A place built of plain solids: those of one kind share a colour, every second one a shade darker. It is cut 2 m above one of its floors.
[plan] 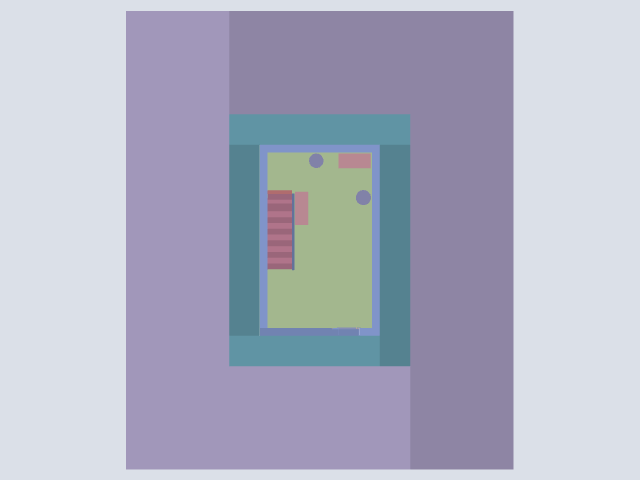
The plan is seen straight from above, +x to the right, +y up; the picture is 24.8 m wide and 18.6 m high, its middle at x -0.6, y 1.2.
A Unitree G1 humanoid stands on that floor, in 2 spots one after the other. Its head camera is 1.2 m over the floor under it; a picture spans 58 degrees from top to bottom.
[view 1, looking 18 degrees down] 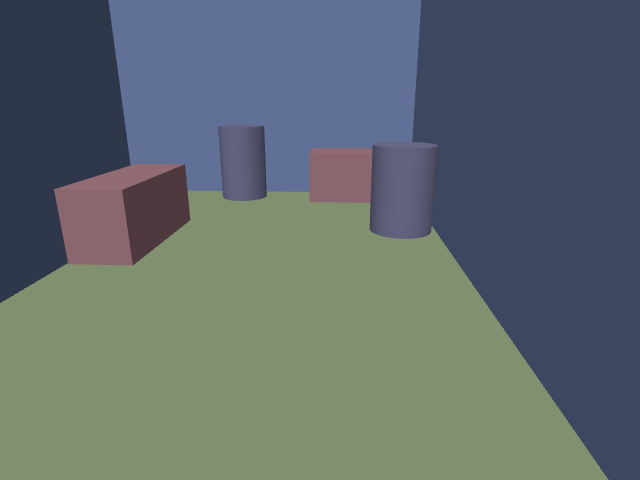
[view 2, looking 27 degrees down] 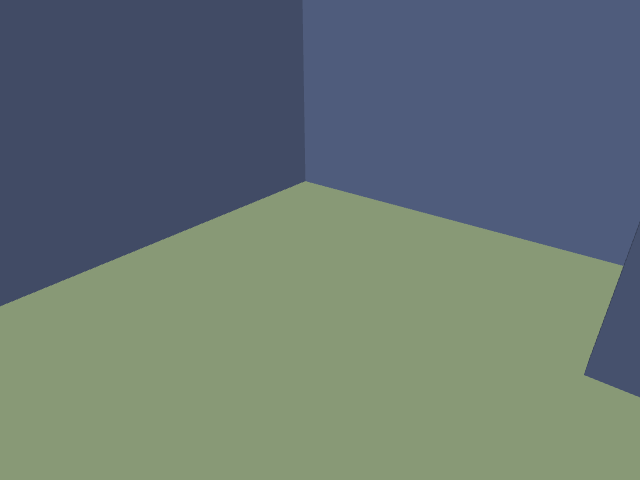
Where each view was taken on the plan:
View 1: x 0.52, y -1.21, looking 93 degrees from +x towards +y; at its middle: floor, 3.88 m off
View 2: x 0.00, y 0.00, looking -142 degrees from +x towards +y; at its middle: floor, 2.64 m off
